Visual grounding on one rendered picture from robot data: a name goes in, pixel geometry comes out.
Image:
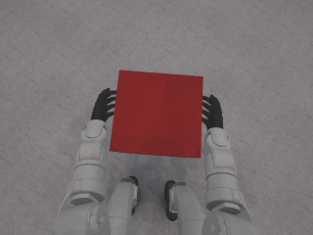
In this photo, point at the right robot upper arm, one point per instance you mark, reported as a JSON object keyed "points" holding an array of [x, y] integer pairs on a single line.
{"points": [[223, 223]]}

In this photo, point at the right robot hand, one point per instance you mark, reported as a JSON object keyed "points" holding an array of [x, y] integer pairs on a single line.
{"points": [[214, 113]]}

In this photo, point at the left robot upper arm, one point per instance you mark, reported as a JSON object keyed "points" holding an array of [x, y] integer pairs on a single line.
{"points": [[85, 219]]}

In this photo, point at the carton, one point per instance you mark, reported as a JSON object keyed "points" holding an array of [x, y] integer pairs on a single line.
{"points": [[157, 114]]}

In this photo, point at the robot left forearm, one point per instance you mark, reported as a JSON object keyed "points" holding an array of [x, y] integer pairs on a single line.
{"points": [[88, 179]]}

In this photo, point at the robot left shin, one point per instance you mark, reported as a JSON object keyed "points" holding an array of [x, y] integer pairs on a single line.
{"points": [[126, 179]]}

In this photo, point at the robot left foot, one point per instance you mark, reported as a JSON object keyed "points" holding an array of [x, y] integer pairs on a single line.
{"points": [[135, 180]]}

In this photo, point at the left robot hand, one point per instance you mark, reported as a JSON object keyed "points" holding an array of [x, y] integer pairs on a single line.
{"points": [[100, 110]]}

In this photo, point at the robot right forearm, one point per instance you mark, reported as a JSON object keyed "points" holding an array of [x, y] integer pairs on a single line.
{"points": [[222, 185]]}

